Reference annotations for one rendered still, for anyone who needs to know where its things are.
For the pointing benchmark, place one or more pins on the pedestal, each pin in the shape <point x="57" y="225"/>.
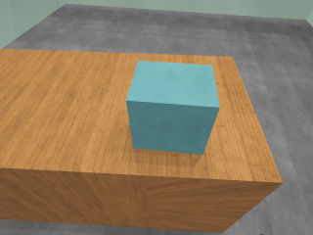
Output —
<point x="67" y="156"/>

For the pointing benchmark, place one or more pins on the carton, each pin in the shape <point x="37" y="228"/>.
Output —
<point x="172" y="107"/>

